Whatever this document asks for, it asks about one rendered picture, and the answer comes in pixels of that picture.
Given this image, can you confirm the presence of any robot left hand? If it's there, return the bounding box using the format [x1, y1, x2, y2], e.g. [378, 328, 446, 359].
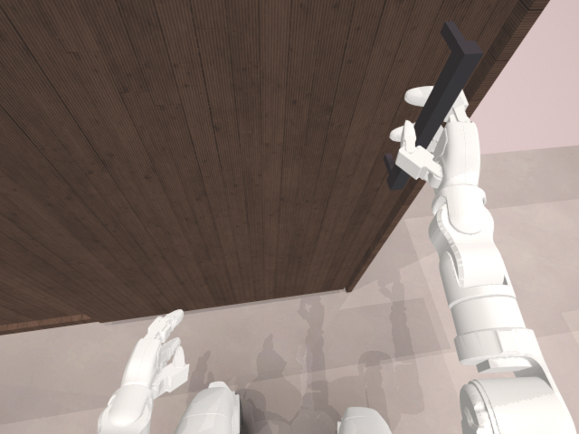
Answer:
[120, 309, 189, 399]

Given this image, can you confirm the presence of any robot left forearm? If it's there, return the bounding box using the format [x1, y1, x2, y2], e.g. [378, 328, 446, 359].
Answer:
[97, 384, 154, 434]

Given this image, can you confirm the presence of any robot left shin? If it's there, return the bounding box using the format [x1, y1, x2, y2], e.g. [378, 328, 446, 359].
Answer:
[208, 382, 230, 390]

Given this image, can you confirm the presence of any handle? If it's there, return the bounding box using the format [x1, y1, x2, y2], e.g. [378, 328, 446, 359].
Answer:
[383, 22, 483, 191]

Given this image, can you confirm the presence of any robot right upper arm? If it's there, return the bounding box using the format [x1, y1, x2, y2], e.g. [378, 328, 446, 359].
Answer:
[460, 377, 573, 434]

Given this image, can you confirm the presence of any robot left thigh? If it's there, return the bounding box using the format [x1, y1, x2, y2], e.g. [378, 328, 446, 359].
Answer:
[174, 387, 240, 434]

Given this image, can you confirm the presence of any wardrobe door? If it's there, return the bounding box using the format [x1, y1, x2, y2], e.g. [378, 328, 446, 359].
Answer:
[0, 0, 518, 323]
[0, 268, 82, 325]

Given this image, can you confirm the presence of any robot right forearm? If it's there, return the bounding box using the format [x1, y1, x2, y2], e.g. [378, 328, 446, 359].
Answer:
[429, 184, 577, 434]

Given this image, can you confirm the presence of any robot right hand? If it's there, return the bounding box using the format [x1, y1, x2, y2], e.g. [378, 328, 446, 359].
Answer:
[389, 86, 480, 195]

